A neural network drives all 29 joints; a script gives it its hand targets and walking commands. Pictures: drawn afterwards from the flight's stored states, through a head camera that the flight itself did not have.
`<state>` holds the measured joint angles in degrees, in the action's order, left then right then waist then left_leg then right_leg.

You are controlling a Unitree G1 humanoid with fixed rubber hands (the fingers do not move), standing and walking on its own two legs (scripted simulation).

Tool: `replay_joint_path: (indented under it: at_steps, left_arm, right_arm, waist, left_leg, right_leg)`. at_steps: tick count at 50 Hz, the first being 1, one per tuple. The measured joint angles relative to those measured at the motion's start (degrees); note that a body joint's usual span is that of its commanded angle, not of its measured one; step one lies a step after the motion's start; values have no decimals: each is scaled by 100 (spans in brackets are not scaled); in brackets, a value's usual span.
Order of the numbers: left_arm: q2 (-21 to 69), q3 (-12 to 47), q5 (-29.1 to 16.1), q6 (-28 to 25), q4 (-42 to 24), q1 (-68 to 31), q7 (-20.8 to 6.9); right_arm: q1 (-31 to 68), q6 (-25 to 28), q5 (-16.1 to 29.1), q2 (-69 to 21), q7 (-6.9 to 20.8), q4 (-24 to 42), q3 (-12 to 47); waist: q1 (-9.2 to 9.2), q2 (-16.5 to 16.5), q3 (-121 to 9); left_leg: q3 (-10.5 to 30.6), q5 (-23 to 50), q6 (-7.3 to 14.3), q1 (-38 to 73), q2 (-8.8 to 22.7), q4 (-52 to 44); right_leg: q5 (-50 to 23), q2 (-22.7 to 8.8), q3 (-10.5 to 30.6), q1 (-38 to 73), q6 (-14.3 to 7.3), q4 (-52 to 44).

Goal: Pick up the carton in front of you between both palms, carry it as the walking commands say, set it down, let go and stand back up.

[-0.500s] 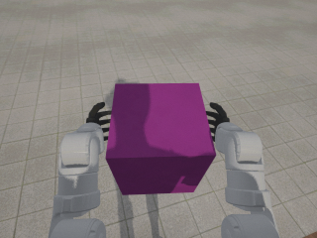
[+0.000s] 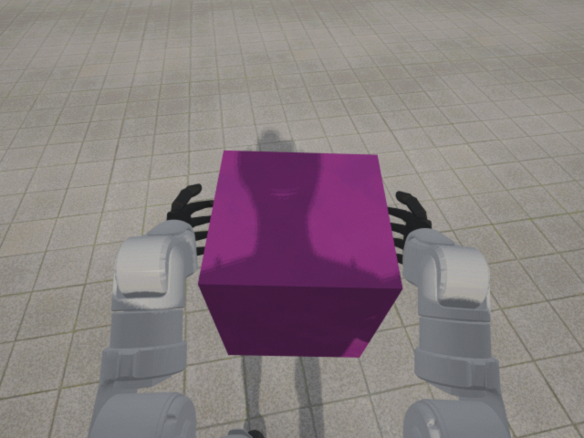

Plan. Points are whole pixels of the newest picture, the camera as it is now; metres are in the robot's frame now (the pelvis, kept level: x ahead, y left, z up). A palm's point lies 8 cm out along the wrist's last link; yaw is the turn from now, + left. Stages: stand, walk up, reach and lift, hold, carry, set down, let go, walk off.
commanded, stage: carry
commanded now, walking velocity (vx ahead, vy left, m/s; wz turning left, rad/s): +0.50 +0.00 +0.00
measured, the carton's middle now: (297, 262) +0.37 +0.01 +0.04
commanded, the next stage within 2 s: none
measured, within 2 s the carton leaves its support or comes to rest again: neither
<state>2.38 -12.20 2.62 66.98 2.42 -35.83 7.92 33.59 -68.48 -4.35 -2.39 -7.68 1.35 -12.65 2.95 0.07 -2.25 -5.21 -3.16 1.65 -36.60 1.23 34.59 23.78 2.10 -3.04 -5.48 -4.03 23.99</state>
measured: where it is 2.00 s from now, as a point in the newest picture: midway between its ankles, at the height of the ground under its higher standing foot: (299, 205)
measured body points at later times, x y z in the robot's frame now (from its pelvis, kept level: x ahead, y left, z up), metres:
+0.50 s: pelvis +0.31 +0.00 +0.01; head +0.31 +0.01 +0.46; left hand +0.60 +0.15 +0.09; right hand +0.60 -0.15 +0.10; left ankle +0.17 +0.09 -0.73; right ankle +0.44 -0.11 -0.71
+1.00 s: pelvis +0.62 +0.01 +0.00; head +0.58 +0.01 +0.45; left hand +0.89 +0.16 +0.10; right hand +0.89 -0.14 +0.10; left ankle +0.76 +0.13 -0.72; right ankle +0.47 -0.10 -0.73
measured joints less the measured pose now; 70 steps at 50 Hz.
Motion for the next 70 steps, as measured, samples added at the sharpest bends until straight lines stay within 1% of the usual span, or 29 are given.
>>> replay_joint_path:
  at_steps: [2, 4, 6, 8, 10, 12, 17, 21, 25, 27, 28, 29, 30, 32, 34, 36, 42, 46, 50, 51, 52, 53, 55, 57, 59, 61, 64, 67, 70]
  left_arm:
    - [-44, -5, 44, 14, 170, 17, -38]
    - [-177, 9, 17, -26, 395, 14, -154]
    - [-228, 24, -6, -28, 505, 130, -217]
    - [-168, 67, 33, 27, 498, 304, -218]
    - [-76, 118, 93, 86, 343, 493, -218]
    - [29, 160, 143, 108, 62, 702, -218]
    - [368, 206, 248, 46, -935, 1375, -217]
    - [646, 239, 318, 18, -1749, 2016, -229]
    - [553, 479, 317, 124, -2132, 2489, -260]
    - [540, 532, 322, 223, -2150, 2565, -271]
    - [540, 580, 332, 212, -2061, 2581, -275]
    - [543, 617, 345, 205, -1934, 2560, -278]
    - [547, 640, 353, 222, -1814, 2532, -278]
    - [544, 653, 359, 285, -1693, 2556, -279]
    - [532, 653, 357, 325, -1689, 2655, -280]
    - [520, 651, 350, 327, -1730, 2753, -281]
    - [505, 675, 311, 270, -1945, 2892, -284]
    - [508, 713, 302, 291, -2108, 2846, -285]
    - [517, 717, 339, 373, -2130, 2759, -293]
    - [520, 700, 354, 399, -2128, 2733, -295]
    - [506, 664, 365, 413, -2110, 2702, -298]
    - [480, 605, 367, 400, -2037, 2678, -300]
    - [439, 521, 371, 397, -1885, 2688, -305]
    - [490, 486, 399, 398, -1795, 2739, -306]
    - [522, 548, 424, 359, -1785, 2813, -308]
    - [506, 648, 421, 300, -1835, 2872, -308]
    - [500, 751, 419, 212, -2006, 2944, -307]
    - [497, 795, 417, 191, -2263, 2990, -307]
    - [497, 782, 402, 234, -2514, 2998, -306]
  right_arm:
    - [50, 12, -23, -6, 0, -256, 20]
    - [79, 137, -101, -74, 5, -559, 66]
    - [14, 196, -136, -107, 14, -765, 131]
    - [-207, 152, -119, -125, 15, -737, 165]
    - [-456, 104, -84, -151, 14, -546, 174]
    - [-692, 88, -62, -203, 14, -248, 163]
    - [-1307, 163, -45, -456, 42, 677, 104]
    - [-1844, 212, -80, -670, 217, 1347, 169]
    - [-2218, 93, -114, -562, 316, 1622, 527]
    - [-2341, -9, -146, -540, 323, 1691, 593]
    - [-2373, -40, -151, -518, 325, 1672, 574]
    - [-2403, -70, -157, -510, 325, 1640, 528]
    - [-2439, -108, -170, -508, 325, 1611, 492]
    - [-2503, -181, -200, -521, 326, 1549, 478]
    - [-2538, -226, -218, -512, 327, 1484, 537]
    - [-2561, -231, -229, -508, 327, 1449, 598]
    - [-2653, -176, -244, -503, 328, 1615, 716]
    - [-2681, -191, -238, -501, 328, 1846, 716]
    - [-2645, -243, -227, -502, 328, 1890, 675]
    - [-2607, -255, -224, -505, 328, 1862, 665]
    - [-2557, -234, -222, -511, 329, 1778, 672]
    - [-2497, -162, -232, -520, 330, 1604, 698]
    - [-2409, -91, -254, -531, 330, 1280, 737]
    - [-2473, -85, -255, -525, 330, 1182, 743]
    - [-2615, -55, -229, -512, 331, 1247, 736]
    - [-2729, -3, -207, -502, 331, 1368, 739]
    - [-2833, 81, -166, -496, 330, 1583, 747]
    - [-2857, 111, -132, -494, 328, 1807, 778]
    - [-2809, 64, -126, -496, 325, 2002, 822]
  waist:
    - [-66, 18, -133]
    - [-206, -195, -173]
    - [-284, -184, -127]
    - [-325, -107, -85]
    - [-352, -60, -25]
    - [-380, -27, 31]
    - [-383, -12, 5]
    - [-329, -23, -179]
    - [-314, 17, -429]
    - [-324, 44, -521]
    - [-284, 169, -563]
    - [-253, 244, -576]
    - [-237, 242, -573]
    - [-214, 165, -540]
    - [-198, 116, -518]
    - [-176, 91, -518]
    - [-147, 33, -609]
    - [-178, 25, -665]
    - [-179, -20, -726]
    - [-178, -46, -722]
    - [-203, -126, -715]
    - [-240, -249, -697]
    - [-304, -251, -603]
    - [-323, -179, -480]
    - [-341, -150, -377]
    - [-369, -133, -307]
    - [-386, -112, -284]
    - [-376, -99, -314]
    - [-351, -90, -382]
  left_leg:
    - [-254, 350, 70, 617, -118, -788]
    - [-385, -183, 261, 757, -256, -528]
    - [-405, -533, 382, 896, -242, -351]
    - [-387, -597, 353, 1191, -209, -570]
    - [-370, -618, 361, 1518, -195, -904]
    - [-343, -639, 362, 1824, -181, -1213]
    - [-265, -851, 280, 2521, -142, -1737]
    - [-228, -1203, 153, 3139, -108, -1976]
    - [-188, -1772, -32, 3759, -47, -1916]
    - [-116, -2267, -135, 3871, 23, -1315]
    - [-83, -2506, -174, 3696, 162, -640]
    - [40, -2482, -204, 3339, 217, 298]
    - [176, -2448, -188, 2900, 173, 1251]
    - [251, -2293, -118, 2063, 97, 2575]
    - [184, -1944, -108, 1400, 170, 2913]
    - [119, -1622, -157, 919, 300, 2603]
    - [-21, -678, -340, 294, 570, 759]
    - [-187, -171, -300, 317, 537, -68]
    - [-468, -52, -174, 686, 377, -667]
    - [-584, -125, -138, 878, 311, -844]
    - [-685, -58, -31, 1000, 236, -863]
    - [-777, -137, 124, 968, 173, -603]
    - [-843, -457, 279, 1038, 185, -382]
    - [-854, -556, 243, 1309, 212, -602]
    - [-844, -574, 221, 1626, 190, -935]
    - [-812, -599, 211, 1933, 162, -1244]
    - [-766, -684, 171, 2392, 119, -1641]
    - [-732, -853, 89, 2866, 94, -1931]
    - [-711, -1129, -36, 3343, 90, -2088]
  right_leg:
    - [355, -14, 29, 112, 92, 548]
    - [543, -148, 134, -331, 233, 2028]
    - [466, -78, 247, -1043, 276, 3598]
    - [169, -129, 171, -1648, 297, 4190]
    - [-114, -274, 88, -2124, 363, 4026]
    - [-276, -414, 46, -2489, 441, 3563]
    - [-859, -631, -47, -3013, 589, 2313]
    - [-1501, -629, -244, -2989, 576, 1407]
    - [-1988, -455, -562, -2550, 444, 464]
    - [-2185, -351, -789, -2092, 300, 6]
    - [-2156, -277, -873, -2048, 117, 177]
    - [-1919, -250, -929, -2044, -4, 425]
    - [-1680, -268, -959, -1990, -71, 551]
    - [-1435, -306, -976, -1739, -84, 452]
    - [-1420, -308, -969, -1421, -18, 156]
    - [-1398, -293, -938, -1105, -12, -151]
    - [-1191, -299, -814, -190, 118, -857]
    - [-853, -352, -778, 404, 291, -1064]
    - [-276, -454, -722, 914, 536, -915]
    - [-28, -516, -684, 965, 611, -668]
    - [279, -639, -637, 901, 663, -204]
    - [381, -822, -556, 604, 666, 581]
    - [298, -776, -145, -313, 604, 2495]
    - [103, -665, -2, -1177, 478, 3738]
    - [-271, -689, -29, -1832, 415, 4010]
    - [-601, -755, -77, -2315, 414, 3759]
    - [-1049, -857, -141, -2784, 481, 3004]
    - [-1482, -907, -239, -2962, 532, 2098]
    - [-1824, -874, -399, -2926, 506, 1331]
